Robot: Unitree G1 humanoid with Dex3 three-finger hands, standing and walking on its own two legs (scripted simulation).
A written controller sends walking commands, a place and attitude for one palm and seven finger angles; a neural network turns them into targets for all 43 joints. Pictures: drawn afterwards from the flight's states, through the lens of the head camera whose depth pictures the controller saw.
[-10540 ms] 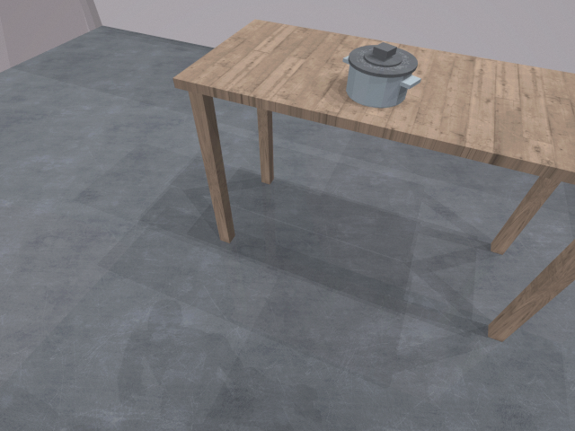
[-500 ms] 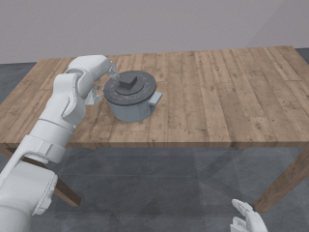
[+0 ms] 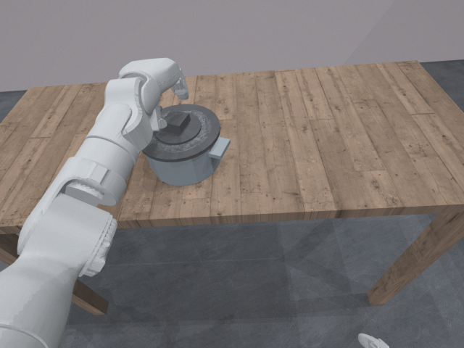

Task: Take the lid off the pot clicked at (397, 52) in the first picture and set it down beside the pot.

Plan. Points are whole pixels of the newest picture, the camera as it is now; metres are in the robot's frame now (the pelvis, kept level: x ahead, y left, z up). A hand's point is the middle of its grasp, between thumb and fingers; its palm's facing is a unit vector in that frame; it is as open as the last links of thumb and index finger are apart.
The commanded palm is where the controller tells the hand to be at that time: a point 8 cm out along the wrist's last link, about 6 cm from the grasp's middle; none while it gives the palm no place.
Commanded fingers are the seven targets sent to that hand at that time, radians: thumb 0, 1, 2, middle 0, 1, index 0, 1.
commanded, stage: move the open hand above the knob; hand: left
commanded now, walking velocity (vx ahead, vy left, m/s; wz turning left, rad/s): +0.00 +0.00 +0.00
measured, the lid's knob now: (176, 121) +0.52 +0.10 +0.12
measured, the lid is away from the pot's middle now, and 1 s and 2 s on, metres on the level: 0.00 0.00 0.00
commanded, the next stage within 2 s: lower the open fingers around the knob in 0.78 s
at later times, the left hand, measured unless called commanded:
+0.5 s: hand (164, 101) +0.49 +0.10 +0.19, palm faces -0.23 -0.04 -0.97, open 10.2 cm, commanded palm +0.48 +0.11 +0.25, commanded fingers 0.00 -0.36 1.55 -0.84 -0.08 -0.84 -0.08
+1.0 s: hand (169, 103) +0.48 +0.09 +0.19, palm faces -0.26 -0.06 -0.96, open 10.2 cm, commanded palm +0.48 +0.10 +0.24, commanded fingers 0.00 -0.36 1.55 -0.84 -0.08 -0.84 -0.08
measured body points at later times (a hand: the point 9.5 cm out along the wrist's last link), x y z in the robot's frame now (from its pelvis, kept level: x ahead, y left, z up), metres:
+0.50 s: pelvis +0.01 +0.00 +0.00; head +0.04 -0.03 +0.45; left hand +0.50 +0.10 +0.24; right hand +0.08 -0.25 -0.14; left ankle -0.01 +0.09 -0.74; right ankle -0.01 -0.12 -0.74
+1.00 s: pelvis +0.01 +0.01 +0.00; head +0.03 -0.03 +0.45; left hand +0.49 +0.10 +0.24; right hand +0.10 -0.24 -0.14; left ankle -0.01 +0.09 -0.74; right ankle -0.01 -0.12 -0.74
